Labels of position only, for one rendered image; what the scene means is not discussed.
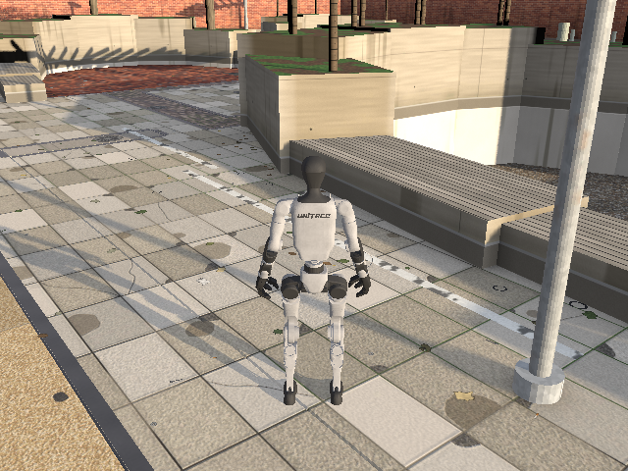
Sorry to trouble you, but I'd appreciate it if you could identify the left robot foot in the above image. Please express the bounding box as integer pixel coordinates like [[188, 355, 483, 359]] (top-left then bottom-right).
[[284, 380, 297, 405]]

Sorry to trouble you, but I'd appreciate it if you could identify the robot right forearm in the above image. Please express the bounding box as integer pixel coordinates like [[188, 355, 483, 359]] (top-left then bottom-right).
[[350, 237, 369, 278]]

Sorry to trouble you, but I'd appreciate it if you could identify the right robot upper arm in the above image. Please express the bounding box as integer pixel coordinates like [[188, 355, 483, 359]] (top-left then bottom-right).
[[335, 198, 360, 252]]

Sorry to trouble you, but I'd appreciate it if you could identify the right robot hand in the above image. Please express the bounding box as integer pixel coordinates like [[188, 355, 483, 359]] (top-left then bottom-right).
[[348, 274, 371, 297]]

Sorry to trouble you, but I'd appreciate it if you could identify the robot left thigh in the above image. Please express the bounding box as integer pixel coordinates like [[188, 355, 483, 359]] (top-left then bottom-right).
[[281, 274, 301, 343]]

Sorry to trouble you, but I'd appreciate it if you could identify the left robot hand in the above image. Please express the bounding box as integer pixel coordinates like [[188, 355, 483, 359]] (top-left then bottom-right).
[[256, 276, 279, 299]]

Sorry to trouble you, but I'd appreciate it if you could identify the left robot upper arm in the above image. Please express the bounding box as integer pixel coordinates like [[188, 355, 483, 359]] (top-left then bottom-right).
[[267, 198, 293, 252]]

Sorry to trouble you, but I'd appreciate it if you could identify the robot left forearm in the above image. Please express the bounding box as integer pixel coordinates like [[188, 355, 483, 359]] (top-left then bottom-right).
[[258, 237, 278, 279]]

